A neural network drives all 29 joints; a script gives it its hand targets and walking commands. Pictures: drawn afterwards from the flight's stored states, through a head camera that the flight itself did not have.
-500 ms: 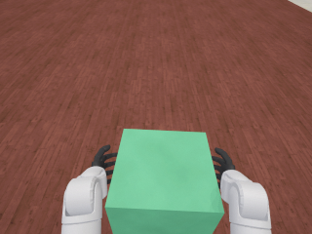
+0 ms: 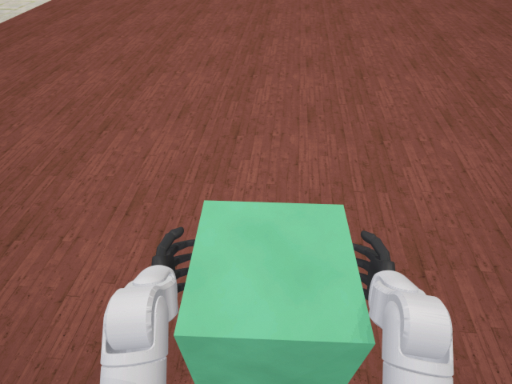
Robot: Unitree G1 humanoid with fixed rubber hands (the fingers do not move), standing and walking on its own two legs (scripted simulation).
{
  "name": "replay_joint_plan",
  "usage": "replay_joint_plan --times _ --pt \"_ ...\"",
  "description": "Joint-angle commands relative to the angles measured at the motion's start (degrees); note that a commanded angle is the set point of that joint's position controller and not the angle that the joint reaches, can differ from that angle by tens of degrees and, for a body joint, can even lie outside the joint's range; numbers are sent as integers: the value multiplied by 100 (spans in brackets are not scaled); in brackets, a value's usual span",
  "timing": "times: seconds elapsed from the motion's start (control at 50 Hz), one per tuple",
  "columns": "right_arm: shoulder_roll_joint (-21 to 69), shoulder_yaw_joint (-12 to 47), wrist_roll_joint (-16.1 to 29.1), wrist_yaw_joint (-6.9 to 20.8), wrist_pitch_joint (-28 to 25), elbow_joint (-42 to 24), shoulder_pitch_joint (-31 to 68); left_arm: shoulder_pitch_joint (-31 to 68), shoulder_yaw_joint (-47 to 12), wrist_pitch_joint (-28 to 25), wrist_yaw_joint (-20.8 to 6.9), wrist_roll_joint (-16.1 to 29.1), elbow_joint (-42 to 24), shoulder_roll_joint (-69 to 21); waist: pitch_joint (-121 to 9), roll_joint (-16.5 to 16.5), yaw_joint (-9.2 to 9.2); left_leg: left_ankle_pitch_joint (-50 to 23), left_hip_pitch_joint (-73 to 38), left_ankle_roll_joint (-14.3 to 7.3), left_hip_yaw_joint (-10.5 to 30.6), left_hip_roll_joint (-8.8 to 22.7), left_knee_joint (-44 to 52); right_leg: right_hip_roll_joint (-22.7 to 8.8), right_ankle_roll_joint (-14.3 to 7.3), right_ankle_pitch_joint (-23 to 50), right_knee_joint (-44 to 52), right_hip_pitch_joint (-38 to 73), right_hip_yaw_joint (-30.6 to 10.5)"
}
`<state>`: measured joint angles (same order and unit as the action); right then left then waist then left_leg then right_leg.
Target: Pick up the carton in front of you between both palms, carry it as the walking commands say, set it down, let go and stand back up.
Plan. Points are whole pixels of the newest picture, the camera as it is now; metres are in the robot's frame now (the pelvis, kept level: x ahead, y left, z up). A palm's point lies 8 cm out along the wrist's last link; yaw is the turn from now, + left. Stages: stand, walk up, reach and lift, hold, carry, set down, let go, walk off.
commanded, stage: carry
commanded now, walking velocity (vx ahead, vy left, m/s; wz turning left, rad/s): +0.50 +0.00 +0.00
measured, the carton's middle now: (270, 304) +0.26 +0.00 +0.01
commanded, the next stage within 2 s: none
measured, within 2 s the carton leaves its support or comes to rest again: neither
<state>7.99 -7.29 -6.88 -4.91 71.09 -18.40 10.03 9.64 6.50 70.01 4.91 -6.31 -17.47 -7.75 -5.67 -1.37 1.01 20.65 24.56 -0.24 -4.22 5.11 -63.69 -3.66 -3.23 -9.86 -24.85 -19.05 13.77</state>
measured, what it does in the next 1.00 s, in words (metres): walks ahead: left foot, then right foot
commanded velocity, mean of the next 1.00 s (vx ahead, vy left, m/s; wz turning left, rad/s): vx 0.24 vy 0.00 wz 0.00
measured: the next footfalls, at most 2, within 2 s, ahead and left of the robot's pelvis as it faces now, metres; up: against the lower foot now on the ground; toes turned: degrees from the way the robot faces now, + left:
left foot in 0.34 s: +0.43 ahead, +0.13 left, +0.00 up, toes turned +9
right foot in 0.78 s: +0.68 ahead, -0.09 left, +0.00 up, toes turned +13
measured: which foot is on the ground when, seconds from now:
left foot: up 0.00-0.32, down 0.34-0.82, up 0.84-0.96, down 0.98-1.00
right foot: down 0.00-0.36, up 0.38-0.76, down 0.78-1.00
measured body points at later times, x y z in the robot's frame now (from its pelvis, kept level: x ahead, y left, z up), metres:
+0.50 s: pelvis +0.34 +0.05 +0.00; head +0.36 +0.07 +0.45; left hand +0.62 +0.18 +0.04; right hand +0.60 -0.13 +0.05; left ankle +0.39 +0.12 -0.74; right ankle +0.23 -0.08 -0.65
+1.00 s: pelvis +0.59 +0.00 +0.00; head +0.60 -0.01 +0.45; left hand +0.87 +0.15 +0.08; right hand +0.87 -0.16 +0.07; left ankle +0.55 +0.13 -0.74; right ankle +0.65 -0.08 -0.74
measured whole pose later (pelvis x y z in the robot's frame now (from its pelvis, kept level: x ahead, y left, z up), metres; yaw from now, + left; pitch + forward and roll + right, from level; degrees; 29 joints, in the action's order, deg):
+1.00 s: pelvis +0.59 +0.00 +0.00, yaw -1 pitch +3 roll +0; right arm 7.8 -6.8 -7.1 -4.8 69.8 -20.7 10.4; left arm 10.2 6.5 68.7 4.8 -6.1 -19.7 -7.8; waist -2.0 -2.2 0.5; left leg 18.7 11.7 1.6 -5.4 4.0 -27.3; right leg -1.7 -4.1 -7.2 -23.7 -19.3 13.0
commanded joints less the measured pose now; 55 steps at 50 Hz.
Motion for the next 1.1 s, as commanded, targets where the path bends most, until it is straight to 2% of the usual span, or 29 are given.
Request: replay_joint_plan --times 0.0,0.04,0.12,0.24,0.28,0.3,0.32,0.34,0.36,0.38,0.42,0.44,0.48,0.54,0.58,0.68,0.72,0.74,0.76,0.78,0.8,0.82,0.86,0.88,0.92,0.98,1.0,1.02,1.08 --pt "5300 4291 2301 1369 -148 -366 2627 2684 -4029 -48 -1549 2429 -501 -5327 -1482 782 -22 -667 1166 -14 185 291 340 -1485 -271 383 1440 2148 -1806" --pt "5288 4266 2214 1316 -197 -412 2486 2600 -4054 -56 -1579 2489 -597 -5229 -1315 881 -24 -935 1307 77 18 259 900 -1414 -342 284 1636 2160 -1509" --pt "5123 4209 2100 1267 -154 -327 2144 2298 -4006 -4 -1589 2418 -526 -4976 -909 844 -6 -1503 1404 167 -365 124 2341 -1182 -365 1019 1651 2380 -952" --pt "5030 4246 2222 1389 -108 -291 2259 2165 -3962 -14 -1569 2229 -316 -4925 -296 1094 4 -2044 744 -70 -739 -42 3526 -1104 -163 1692 1458 2456 -462" --pt "5014 4216 2262 1424 -114 -268 2260 2214 -3997 -27 -1555 2225 -329 -4925 -532 1080 -61 -1779 -223 -148 -1001 -266 3693 -1023 -20 2521 676 2357 -190" --pt "5007 4181 2256 1441 -123 -178 2141 2223 -4033 -28 -1546 2223 -343 -4911 -853 882 -162 -1443 -1230 -155 -1283 -561 3831 -777 117 2788 -274 2045 84" --pt "4989 4135 2241 1464 -136 -85 2031 2227 -4054 -30 -1534 2213 -327 -4848 -1240 443 -287 -1089 -2494 -161 -791 -229 3801 -586 242 2089 -1445 1221 66" --pt "4906 4062 2179 1498 -197 70 1983 2360 -4162 -2 -1520 2262 -481 -4920 -1829 -1050 -329 -175 -3801 -913 1901 1386 4347 -15 575 853 -3315 -395 -110" --pt "5124 4088 2261 1517 -256 143 1908 2428 -4185 -32 -1531 2271 -528 -4952 -1861 -1837 -276 -958 -4172 -1277 3434 1929 5145 489 592 -1678 -4435 -1587 -647" --pt "5308 4148 2349 1540 -305 -32 2060 2481 -4249 -103 -1531 2266 -455 -5161 -1760 -1326 -246 -1822 -4035 -1231 2812 1883 4979 141 438 -1744 -5038 -1887 -1195" --pt "5639 4249 2443 1567 -426 -172 2170 2444 -4308 -260 -1538 2282 -427 -5481 -1708 -321 -215 -2687 -3357 -902 1719 1589 4738 -298 240 -1213 -4682 -1817 -1382" --pt "5699 4297 2460 1579 -478 -244 2195 2359 -4328 -326 -1526 2284 -411 -5603 -1687 -300 -165 -2484 -3054 -707 1359 1482 4867 -421 229 -901 -4225 -1625 -1410" --pt "5714 4321 2470 1615 -549 -257 2031 2098 -4361 -433 -1482 2213 -372 -5703 -1662 -525 -162 -2071 -2790 -621 864 1328 5130 -362 267 -569 -3707 -1420 -1168" --pt "5554 4338 2474 1684 -596 -279 1777 1736 -4381 -537 -1415 2062 -316 -5657 -1332 -604 -164 -3142 -2755 -683 228 1188 5170 -223 421 -349 -2673 -1506 -813" --pt "5413 4342 2481 1706 -597 -361 1719 1686 -4401 -552 -1382 2040 -405 -5560 -1148 -717 -144 -3778 -2717 -597 -211 991 5036 -115 474 -78 -1917 -1411 -591" --pt "4894 4224 2376 1584 -451 -696 1726 1984 -4409 -339 -1356 2222 -901 -5059 -802 -852 -186 -4477 -2539 -416 -734 820 4667 151 418 1009 -673 -723 -213" --pt "4692 4161 2278 1518 -327 -704 1740 1948 -4322 -188 -1383 2251 -895 -4816 -752 -718 -147 -4156 -2417 -249 -870 732 4177 234 390 1499 -84 -91 -107" --pt "4590 4132 2240 1496 -258 -682 1783 1923 -4261 -116 -1401 2245 -858 -4711 -761 -515 -80 -4025 -2215 -87 -986 591 3719 301 401 1995 484 519 10" --pt "4473 4098 2199 1477 -193 -641 1830 1957 -4185 -42 -1420 2231 -810 -4600 -852 -359 -62 -3621 -1885 105 -929 503 3340 64 409 2542 617 1230 -146" --pt "4348 4068 2178 1460 -123 -602 1899 2056 -4101 30 -1437 2215 -757 -4470 -1198 269 -67 -2023 -1338 303 -842 289 2560 -851 245 4806 99 2108 -1038" --pt "4370 4150 2265 1432 -21 -646 2037 2030 -3994 44 -1454 2181 -529 -4465 -1797 1136 2 -66 -492 425 -379 -16 1816 -1743 -520 6060 -180 3310 -2041" --pt "4406 4184 2302 1432 19 -711 2093 1835 -3935 29 -1462 2211 -403 -4575 -1998 1348 5 1235 -397 379 -89 -159 1521 -1891 -815 5640 166 3144 -2401" --pt "4735 4232 2312 1441 -10 -603 2311 2043 -3911 5 -1484 2242 -411 -4914 -1896 945 -60 1528 -520 201 240 -46 2346 -1657 -588 4010 530 2665 -2055" --pt "4900 4264 2349 1449 -42 -579 2432 2150 -3921 -9 -1498 2263 -404 -5073 -1781 984 -72 1424 -701 153 151 -54 2967 -1472 -412 3450 597 2403 -1803" --pt "5150 4309 2366 1446 -111 -545 2517 2272 -3948 -55 -1525 2309 -442 -5267 -1904 1053 -57 559 -1129 134 -69 -167 3551 -1246 -249 2444 636 2162 -1496" --pt "5249 4336 2340 1440 -169 -577 2460 2340 -4001 -104 -1543 2285 -553 -5265 -1958 635 -102 -937 -1657 216 -95 138 4226 -928 -27 1430 471 1719 -943" --pt "5225 4307 2317 1435 -152 -563 2499 2412 -4020 -92 -1550 2279 -532 -5255 -1787 425 -91 -1121 -1534 242 39 307 4265 -808 39 1377 298 1706 -824" --pt "5163 4277 2288 1440 -122 -493 2514 2396 -4015 -68 -1547 2264 -445 -5219 -1615 275 -69 -1520 -1470 221 120 446 4079 -710 86 1765 140 1586 -824" --pt "5035 4165 2255 1483 -54 -113 2259 2216 -3973 3 -1525 2183 -149 -5067 -1455 139 -78 -2528 -1436 182 75 474 3778 -709 98 2998 -384 1475 -837"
